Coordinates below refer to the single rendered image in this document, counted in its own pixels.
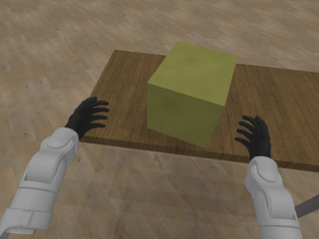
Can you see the left robot hand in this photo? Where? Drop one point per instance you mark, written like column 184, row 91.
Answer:
column 80, row 120

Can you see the right robot hand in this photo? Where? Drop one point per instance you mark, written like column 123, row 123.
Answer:
column 259, row 144

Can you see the robot left forearm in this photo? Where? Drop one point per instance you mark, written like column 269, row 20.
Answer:
column 32, row 205

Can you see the carton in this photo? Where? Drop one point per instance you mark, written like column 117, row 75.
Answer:
column 187, row 93

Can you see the table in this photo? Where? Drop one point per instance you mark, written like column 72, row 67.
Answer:
column 287, row 100

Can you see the robot right forearm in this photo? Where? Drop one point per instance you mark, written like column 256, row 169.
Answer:
column 273, row 204

